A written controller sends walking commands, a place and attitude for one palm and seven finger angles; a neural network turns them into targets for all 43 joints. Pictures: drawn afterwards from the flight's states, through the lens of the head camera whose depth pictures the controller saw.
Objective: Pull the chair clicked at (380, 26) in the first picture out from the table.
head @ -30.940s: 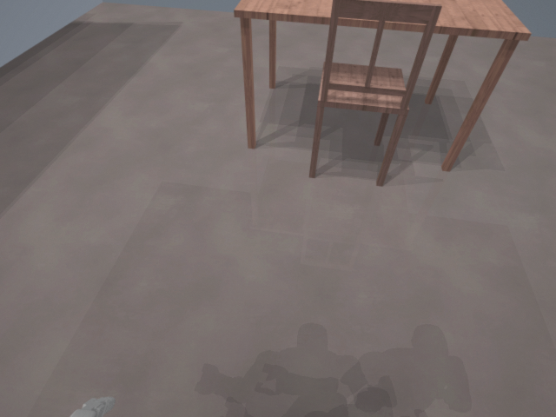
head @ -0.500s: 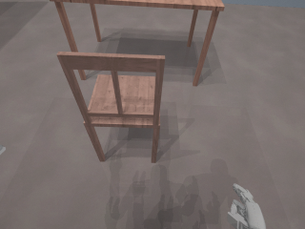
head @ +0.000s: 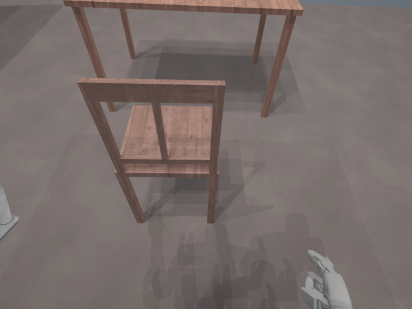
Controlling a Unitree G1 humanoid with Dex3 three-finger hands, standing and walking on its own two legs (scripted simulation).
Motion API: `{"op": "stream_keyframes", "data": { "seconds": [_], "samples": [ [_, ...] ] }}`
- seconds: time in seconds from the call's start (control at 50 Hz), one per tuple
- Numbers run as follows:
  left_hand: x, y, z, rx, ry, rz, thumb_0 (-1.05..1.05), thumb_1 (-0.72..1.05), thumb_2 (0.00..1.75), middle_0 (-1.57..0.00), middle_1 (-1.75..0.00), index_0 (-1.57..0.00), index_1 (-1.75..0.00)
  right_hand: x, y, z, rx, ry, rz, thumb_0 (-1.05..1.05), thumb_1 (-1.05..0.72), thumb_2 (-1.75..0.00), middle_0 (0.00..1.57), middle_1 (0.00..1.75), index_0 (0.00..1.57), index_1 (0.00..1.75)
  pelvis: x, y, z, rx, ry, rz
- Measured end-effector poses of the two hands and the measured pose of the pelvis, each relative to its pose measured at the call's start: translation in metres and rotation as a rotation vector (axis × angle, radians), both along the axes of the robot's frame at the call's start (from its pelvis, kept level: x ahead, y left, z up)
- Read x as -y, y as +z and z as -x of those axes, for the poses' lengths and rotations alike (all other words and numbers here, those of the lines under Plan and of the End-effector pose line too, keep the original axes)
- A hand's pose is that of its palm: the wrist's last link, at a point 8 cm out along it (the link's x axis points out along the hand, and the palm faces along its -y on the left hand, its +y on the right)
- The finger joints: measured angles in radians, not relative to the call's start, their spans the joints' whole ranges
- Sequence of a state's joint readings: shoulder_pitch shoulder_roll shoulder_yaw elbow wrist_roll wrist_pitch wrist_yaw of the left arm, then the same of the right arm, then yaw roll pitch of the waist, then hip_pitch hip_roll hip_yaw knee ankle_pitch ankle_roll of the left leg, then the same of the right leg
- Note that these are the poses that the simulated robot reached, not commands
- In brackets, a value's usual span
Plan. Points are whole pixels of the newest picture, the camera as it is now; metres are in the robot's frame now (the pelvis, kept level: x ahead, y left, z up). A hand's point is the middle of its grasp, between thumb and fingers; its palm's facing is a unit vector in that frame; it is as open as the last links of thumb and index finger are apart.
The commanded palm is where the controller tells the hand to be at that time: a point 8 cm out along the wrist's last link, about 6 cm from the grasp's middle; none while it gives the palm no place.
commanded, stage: let the arm hang, fingers relaxed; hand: left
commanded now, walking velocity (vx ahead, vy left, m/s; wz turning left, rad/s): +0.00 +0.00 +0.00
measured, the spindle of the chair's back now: (160, 132) +0.61 +0.17 -0.10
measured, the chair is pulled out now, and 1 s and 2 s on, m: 0.65 0.65 0.65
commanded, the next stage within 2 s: look to check the result in 1.18 s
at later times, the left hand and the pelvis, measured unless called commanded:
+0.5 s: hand out of the picture +0.00 +0.17 -0.17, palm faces +0.08 -0.98 -0.20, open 6.9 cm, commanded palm none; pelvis -0.03 -0.02 +0.00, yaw +2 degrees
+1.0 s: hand out of the picture -0.04 +0.13 -0.18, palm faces +0.06 -0.98 -0.17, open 7.3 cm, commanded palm none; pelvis -0.02 -0.02 +0.00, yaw +1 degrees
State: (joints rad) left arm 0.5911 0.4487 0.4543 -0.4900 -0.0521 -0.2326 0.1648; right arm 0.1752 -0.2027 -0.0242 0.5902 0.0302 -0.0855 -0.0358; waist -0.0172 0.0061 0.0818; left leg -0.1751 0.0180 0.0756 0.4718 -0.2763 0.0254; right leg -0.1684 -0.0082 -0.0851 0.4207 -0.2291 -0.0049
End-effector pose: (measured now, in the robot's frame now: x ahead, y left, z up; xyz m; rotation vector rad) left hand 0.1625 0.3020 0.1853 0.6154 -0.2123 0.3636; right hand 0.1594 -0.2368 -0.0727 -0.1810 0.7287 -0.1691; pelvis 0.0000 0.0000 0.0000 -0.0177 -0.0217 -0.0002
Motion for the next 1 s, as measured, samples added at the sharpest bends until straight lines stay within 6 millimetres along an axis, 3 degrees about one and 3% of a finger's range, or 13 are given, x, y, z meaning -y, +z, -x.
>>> {"op": "stream_keyframes", "data": {
  "seconds": [0.1,0.14,0.2,0.26,0.3,0.34,0.4,0.52,0.68,0.84,1.0],
  "samples": [
    [-0.002,-0.025,0.008,-0.083,0.023,0.051,0.01,0.89,0.90,-0.21,-0.30,-0.21,-0.30,0.003,-0.002,0.005,-0.004,0.014,0.007,0.01,-0.90,-0.90,0.20,0.30,0.20,0.30,-0.001,0.000,0.004,-0.008,0.007,0.000],
    [-0.006,-0.072,0.005,-0.243,0.053,0.125,0.01,0.89,0.90,-0.21,-0.30,-0.20,-0.30,0.003,-0.016,0.009,-0.043,0.056,-0.005,0.01,-0.90,-0.90,0.20,0.30,0.20,0.30,-0.003,-0.004,0.008,-0.027,0.019,-0.009],
    [0.003,-0.173,0.016,-0.604,0.152,0.323,0.00,0.90,0.90,-0.20,-0.30,-0.20,-0.30,0.001,-0.042,0.024,-0.133,0.074,-0.030,0.01,-0.90,-0.90,0.19,0.30,0.20,0.30,-0.004,-0.011,0.015,-0.038,0.018,-0.027],
    [0.043,-0.258,0.056,-0.970,0.179,0.479,0.01,0.91,0.90,-0.19,-0.30,-0.19,-0.30,-0.005,-0.059,0.049,-0.232,0.067,-0.059,0.01,-0.91,-0.90,0.19,0.30,0.20,0.30,0.000,-0.013,0.019,-0.028,0.017,-0.028],
    [0.076,-0.296,0.089,-1.155,0.158,0.567,0.01,0.91,0.90,-0.19,-0.30,-0.19,-0.30,-0.008,-0.064,0.072,-0.308,0.055,-0.068,0.01,-0.91,-0.90,0.19,0.30,0.20,0.30,0.004,-0.012,0.020,-0.017,0.022,-0.031],
    [0.099,-0.319,0.118,-1.245,0.177,0.667,0.00,0.94,0.90,-0.20,-0.30,-0.20,-0.30,-0.009,-0.065,0.096,-0.390,0.045,-0.065,0.01,-0.91,-0.90,0.20,0.30,0.20,0.30,0.009,-0.012,0.021,-0.008,0.031,-0.031],
    [0.095,-0.327,0.135,-1.254,0.235,0.695,-0.05,1.03,0.90,-0.21,-0.30,-0.21,-0.30,0.005,-0.061,0.127,-0.485,0.013,-0.019,-0.01,-0.94,-0.90,0.20,0.30,0.20,0.30,0.016,-0.008,0.025,0.002,0.041,-0.022],
    [0.085,-0.326,0.177,-1.374,0.296,0.657,-0.03,0.99,0.90,-0.21,-0.30,-0.20,-0.30,0.024,-0.063,0.170,-0.603,-0.025,0.003,0.00,-0.94,-0.90,0.20,0.30,0.20,0.30,0.019,-0.004,0.029,0.010,0.042,-0.011],
    [0.084,-0.320,0.217,-1.483,0.370,0.631,0.00,0.93,0.90,-0.20,-0.30,-0.20,-0.30,0.010,-0.076,0.204,-0.682,-0.037,-0.073,0.00,-0.92,-0.90,0.19,0.30,0.20,0.30,0.022,-0.002,0.032,0.008,0.034,-0.015],
    [0.104,-0.325,0.218,-1.510,0.352,0.668,0.01,0.91,0.90,-0.20,-0.30,-0.20,-0.30,-0.016,-0.080,0.224,-0.735,-0.047,-0.143,0.00,-0.91,-0.90,0.19,0.30,0.20,0.30,0.024,-0.002,0.029,0.005,0.024,-0.018],
    [0.123,-0.331,0.208,-1.508,0.317,0.701,0.01,0.92,0.90,-0.20,-0.30,-0.20,-0.30,-0.027,-0.078,0.225,-0.740,-0.064,-0.161,0.00,-0.91,-0.90,0.19,0.30,0.20,0.30,0.025,-0.001,0.025,0.010,0.020,-0.021]
  ]
}}
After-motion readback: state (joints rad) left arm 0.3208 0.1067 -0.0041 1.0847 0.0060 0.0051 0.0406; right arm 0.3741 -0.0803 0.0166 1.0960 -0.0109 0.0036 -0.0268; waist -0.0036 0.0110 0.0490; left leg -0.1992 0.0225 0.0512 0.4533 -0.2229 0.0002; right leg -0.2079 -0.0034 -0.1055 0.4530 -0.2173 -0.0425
